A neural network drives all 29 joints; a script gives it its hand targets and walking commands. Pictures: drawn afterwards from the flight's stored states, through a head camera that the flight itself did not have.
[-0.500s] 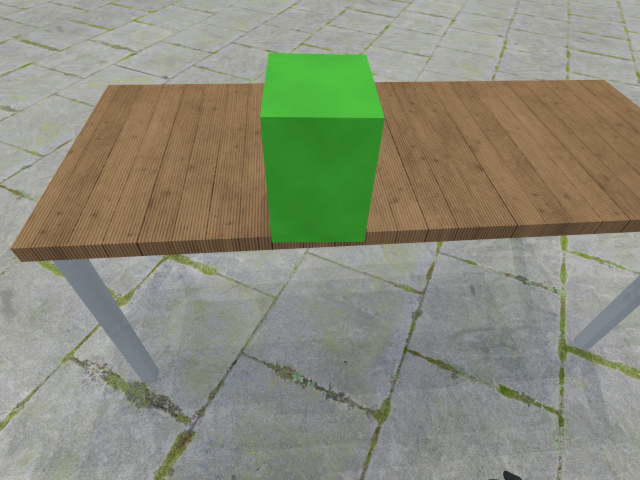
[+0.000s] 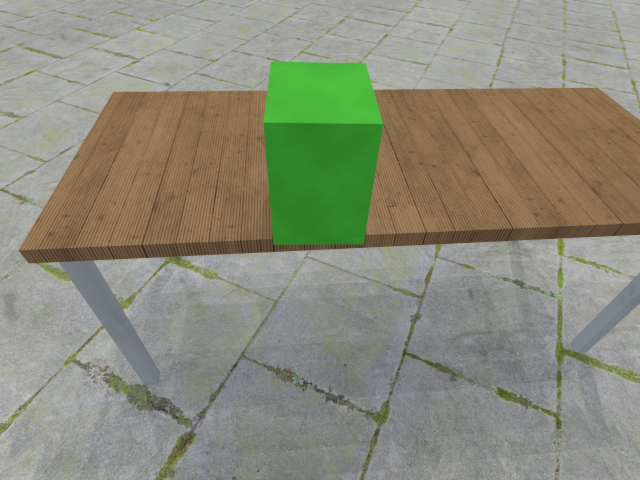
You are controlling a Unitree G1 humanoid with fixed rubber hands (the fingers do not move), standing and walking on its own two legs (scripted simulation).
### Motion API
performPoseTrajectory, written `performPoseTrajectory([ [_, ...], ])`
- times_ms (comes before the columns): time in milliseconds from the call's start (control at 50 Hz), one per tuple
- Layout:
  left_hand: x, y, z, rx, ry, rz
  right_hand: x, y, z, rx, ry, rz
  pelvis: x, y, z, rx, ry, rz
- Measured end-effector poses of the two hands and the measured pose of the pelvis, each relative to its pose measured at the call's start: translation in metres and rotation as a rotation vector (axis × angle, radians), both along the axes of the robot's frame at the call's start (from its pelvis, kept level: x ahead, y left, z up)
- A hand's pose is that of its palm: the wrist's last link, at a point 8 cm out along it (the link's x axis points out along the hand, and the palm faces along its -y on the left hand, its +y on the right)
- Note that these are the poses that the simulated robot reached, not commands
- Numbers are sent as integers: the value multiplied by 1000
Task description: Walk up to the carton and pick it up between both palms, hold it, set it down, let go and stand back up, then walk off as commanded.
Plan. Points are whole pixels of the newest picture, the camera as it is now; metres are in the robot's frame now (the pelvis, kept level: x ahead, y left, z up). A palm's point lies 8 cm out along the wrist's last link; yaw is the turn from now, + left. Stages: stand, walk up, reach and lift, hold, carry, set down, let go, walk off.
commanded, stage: stand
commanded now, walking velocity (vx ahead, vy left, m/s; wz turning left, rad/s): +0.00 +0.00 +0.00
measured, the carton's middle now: (318, 155) +0.69 +0.03 +0.05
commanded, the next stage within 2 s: walk up in 0.08 s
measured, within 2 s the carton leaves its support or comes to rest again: neither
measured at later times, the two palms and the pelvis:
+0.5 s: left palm out of the picture +0.05 +0.32 -0.12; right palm out of the picture +0.09 -0.26 -0.09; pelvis +0.01 +0.03 +0.00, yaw +2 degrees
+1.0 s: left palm out of the picture +0.13 +0.35 -0.10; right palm out of the picture +0.09 -0.26 -0.06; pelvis +0.08 +0.04 +0.02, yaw +2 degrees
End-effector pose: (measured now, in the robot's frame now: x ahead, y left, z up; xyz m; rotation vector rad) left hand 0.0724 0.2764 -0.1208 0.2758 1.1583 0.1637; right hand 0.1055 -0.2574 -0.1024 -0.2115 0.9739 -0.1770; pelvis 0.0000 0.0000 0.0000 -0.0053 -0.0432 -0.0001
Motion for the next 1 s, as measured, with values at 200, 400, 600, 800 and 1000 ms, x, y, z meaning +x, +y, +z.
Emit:
performPoseTrajectory([
  [200, -11, 2, 3, -4, 10, 7, -10, 1, 5, -1, 7, -4, -7, 2, 5, -2, 4, 0],
  [400, -16, 14, 6, -5, -22, 7, -20, -5, 9, -29, 23, -1, -3, 7, 6, -12, -6, 11],
  [600, -5, 75, -10, 3, -33, 11, -31, 6, 15, -139, 78, 4, 19, 51, -7, -39, -42, 47],
  [800, 22, 97, 8, 13, -9, -7, -55, 17, 40, -158, 208, 0, 45, 63, 15, -43, -35, 44],
  [1000, 62, 76, 21, 19, -14, -18, -14, -3, 41, -141, 198, 4, 80, 41, 21, -11, -7, 39],
])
